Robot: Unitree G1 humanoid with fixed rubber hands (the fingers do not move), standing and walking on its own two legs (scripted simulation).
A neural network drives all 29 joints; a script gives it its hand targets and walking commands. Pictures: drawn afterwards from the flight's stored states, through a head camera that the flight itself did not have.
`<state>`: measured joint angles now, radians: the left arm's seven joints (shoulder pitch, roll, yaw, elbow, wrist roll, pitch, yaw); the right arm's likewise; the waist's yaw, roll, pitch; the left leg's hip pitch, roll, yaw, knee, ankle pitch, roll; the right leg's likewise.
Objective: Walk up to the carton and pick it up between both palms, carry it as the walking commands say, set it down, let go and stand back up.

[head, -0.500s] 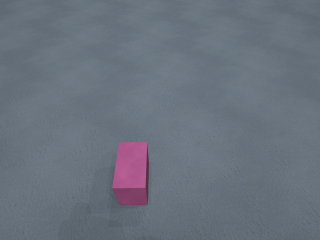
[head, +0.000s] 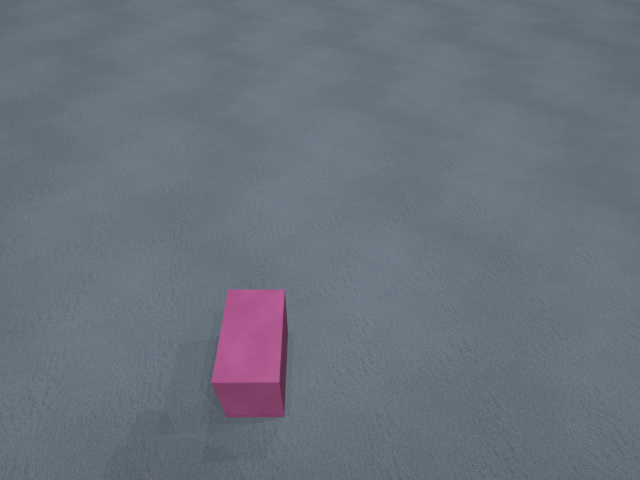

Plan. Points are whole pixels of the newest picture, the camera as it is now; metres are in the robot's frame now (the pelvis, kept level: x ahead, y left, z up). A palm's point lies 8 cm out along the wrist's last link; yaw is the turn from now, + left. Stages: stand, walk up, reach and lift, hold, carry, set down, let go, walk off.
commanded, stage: walk up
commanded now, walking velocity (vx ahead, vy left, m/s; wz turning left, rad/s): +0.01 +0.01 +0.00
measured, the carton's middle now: (255, 353) +0.63 +0.23 -0.64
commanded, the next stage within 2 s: none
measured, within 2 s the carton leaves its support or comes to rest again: neither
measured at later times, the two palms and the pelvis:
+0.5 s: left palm out of the picture -0.03 +0.39 -0.14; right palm out of the picture +0.06 -0.12 -0.14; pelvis +0.01 +0.14 -0.02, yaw -1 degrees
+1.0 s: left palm (15, 441) +0.22 +0.46 -0.14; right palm out of the picture +0.09 -0.03 -0.09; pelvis +0.14 +0.23 +0.01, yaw +0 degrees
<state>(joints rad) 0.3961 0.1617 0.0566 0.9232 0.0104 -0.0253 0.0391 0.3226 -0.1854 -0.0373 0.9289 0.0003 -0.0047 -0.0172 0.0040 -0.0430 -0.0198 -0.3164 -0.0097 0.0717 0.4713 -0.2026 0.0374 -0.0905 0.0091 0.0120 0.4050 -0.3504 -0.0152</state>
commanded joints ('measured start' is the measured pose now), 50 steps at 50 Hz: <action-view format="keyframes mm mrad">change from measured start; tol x32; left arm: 1 96 69 -36 17 -4 2 12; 50 -362 86 -16 -94 23 24 -66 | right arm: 1 4 -97 -3 -4 -24 -4 -16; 50 327 -161 -23 78 -22 -53 -23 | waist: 1 8 121 -21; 20 -30 -448 99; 25 -124 535 -47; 50 -118 201 71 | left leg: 1 197 133 -133 -39 407 38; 4 -490 5 -87 461 -290 -96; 9 -450 71 -201 646 -169 -85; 17 -356 75 -55 412 -72 -104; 22 283 45 11 171 -218 -47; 26 193 421 -696 -368 -541 52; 33 213 199 -308 -242 377 -123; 50 448 238 -257 -138 665 49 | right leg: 1 -68 -73 45 -20 244 -3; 4 116 -590 563 -152 588 -204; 14 -2 -314 146 -33 698 -51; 20 -280 -333 74 -246 -274 -42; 26 -696 -126 78 958 -274 16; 50 -622 -70 -50 449 70 71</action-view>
